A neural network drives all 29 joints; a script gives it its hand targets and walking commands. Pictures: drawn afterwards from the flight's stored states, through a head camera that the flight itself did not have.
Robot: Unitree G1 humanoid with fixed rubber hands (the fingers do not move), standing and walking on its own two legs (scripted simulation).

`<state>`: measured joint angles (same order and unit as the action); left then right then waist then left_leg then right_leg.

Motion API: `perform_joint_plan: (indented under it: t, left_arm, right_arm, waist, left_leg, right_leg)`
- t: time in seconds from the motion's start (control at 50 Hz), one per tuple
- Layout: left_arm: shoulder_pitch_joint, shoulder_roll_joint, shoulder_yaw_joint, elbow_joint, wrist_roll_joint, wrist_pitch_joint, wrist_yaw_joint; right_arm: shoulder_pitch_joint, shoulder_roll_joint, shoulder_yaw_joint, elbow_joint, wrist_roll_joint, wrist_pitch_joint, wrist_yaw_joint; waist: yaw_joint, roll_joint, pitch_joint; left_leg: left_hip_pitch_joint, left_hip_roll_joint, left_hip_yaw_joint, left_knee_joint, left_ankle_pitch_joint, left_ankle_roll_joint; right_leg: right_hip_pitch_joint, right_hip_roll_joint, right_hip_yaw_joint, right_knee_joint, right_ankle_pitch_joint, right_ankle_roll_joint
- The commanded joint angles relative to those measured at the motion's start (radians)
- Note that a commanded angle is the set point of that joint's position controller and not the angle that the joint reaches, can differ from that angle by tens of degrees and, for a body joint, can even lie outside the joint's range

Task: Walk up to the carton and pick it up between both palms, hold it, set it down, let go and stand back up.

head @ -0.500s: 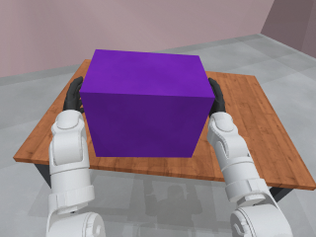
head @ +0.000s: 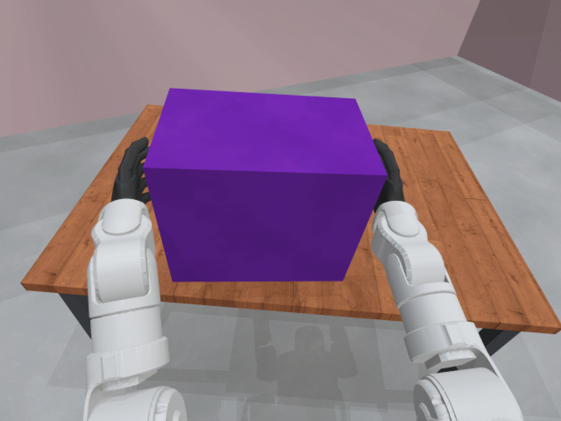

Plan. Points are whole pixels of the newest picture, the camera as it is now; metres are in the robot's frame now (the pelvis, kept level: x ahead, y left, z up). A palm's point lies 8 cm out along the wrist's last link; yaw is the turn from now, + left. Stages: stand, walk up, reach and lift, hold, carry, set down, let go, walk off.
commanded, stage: hold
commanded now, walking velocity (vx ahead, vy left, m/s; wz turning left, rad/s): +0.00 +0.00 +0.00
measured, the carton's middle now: (262, 191) +0.38 +0.01 +0.16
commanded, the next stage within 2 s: set down in 0.90 s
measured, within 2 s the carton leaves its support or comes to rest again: neither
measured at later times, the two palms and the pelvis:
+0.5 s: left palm (139, 200) +0.35 +0.16 +0.18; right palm (395, 199) +0.35 -0.17 +0.17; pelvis -0.01 -0.02 +0.00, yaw +0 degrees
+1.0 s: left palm (137, 203) +0.35 +0.17 +0.17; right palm (394, 201) +0.34 -0.17 +0.17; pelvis -0.01 -0.01 +0.00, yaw +0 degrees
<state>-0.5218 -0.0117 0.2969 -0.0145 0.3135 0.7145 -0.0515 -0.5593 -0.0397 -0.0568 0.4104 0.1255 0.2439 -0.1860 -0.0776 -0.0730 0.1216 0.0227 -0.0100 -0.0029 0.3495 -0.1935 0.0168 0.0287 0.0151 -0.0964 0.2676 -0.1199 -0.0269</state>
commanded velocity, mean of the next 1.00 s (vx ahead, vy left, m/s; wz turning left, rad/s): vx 0.00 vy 0.00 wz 0.00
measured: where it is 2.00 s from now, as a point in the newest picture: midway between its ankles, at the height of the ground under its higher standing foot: outside the picture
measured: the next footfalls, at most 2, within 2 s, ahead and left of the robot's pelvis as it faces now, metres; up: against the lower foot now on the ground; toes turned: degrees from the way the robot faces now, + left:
none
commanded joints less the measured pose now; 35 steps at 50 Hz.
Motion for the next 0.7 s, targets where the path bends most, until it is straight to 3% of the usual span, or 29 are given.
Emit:
perform_joint_plan:
  t: [0.0,0.08,0.12,0.24,0.38,0.54,0.68]
  left_arm:
    - [-0.503,-0.401,-0.511,-0.205,-0.158,-0.034,-0.132]
    - [-0.481,-0.363,-0.412,-0.108,-0.109,-0.007,-0.159]
    - [-0.512,-0.368,-0.411,-0.113,-0.113,-0.006,-0.164]
    - [-0.612,-0.392,-0.462,-0.142,-0.164,-0.054,-0.148]
    - [-0.598,-0.341,-0.334,-0.026,-0.113,-0.027,-0.168]
    - [-0.649,-0.359,-0.388,-0.058,-0.158,-0.068,-0.179]
    - [-0.605,-0.359,-0.394,-0.057,-0.134,-0.063,-0.174]
  right_arm:
    - [-0.631,0.356,0.348,-0.363,0.096,-0.061,0.168]
    - [-0.597,0.364,0.321,-0.261,0.049,-0.027,0.182]
    - [-0.632,0.393,0.32,-0.271,0.041,-0.035,0.187]
    - [-0.755,0.452,0.364,-0.36,0.045,-0.077,0.175]
    - [-0.688,0.442,0.296,-0.203,-0.006,-0.047,0.181]
    - [-0.74,0.471,0.323,-0.284,0.004,-0.075,0.147]
    - [-0.678,0.44,0.329,-0.259,0.013,-0.07,0.149]
  waist:
    - [-0.05,0.149,-0.512]
    - [-0.019,0.083,-0.301]
    - [-0.007,0.084,-0.294]
    - [0.008,0.093,-0.472]
    - [0.017,0.055,-0.372]
    - [-0.017,0.062,-0.513]
    - [-0.018,0.095,-0.449]
  left_leg:
    - [0.15,0.007,0.011,0.017,0.56,-0.098]
    - [-0.05,0.008,0.035,-0.106,0.196,-0.041]
    - [-0.089,0.007,0.043,-0.128,0.125,-0.028]
    - [-0.03,-0.016,0.047,-0.067,0.196,-0.017]
    - [-0.12,-0.013,0.068,-0.135,0.011,0.015]
    - [-0.081,-0.035,0.054,-0.082,0.124,-0.004]
    - [-0.055,-0.023,0.043,-0.082,0.164,-0.024]
  right_leg:
    - [0.133,0.049,-0.031,-0.005,0.202,0.017]
    - [0.158,0.009,-0.015,-0.028,0.071,0.029]
    - [0.172,-0.001,-0.009,-0.025,0.049,0.029]
    - [0.201,-0.002,0.001,0.002,0.154,0.035]
    - [0.189,-0.023,0.008,-0.025,-0.006,0.042]
    - [0.28,-0.021,0.006,0.014,0.207,0.064]
    - [0.229,-0.008,-0.01,0.006,0.154,0.052]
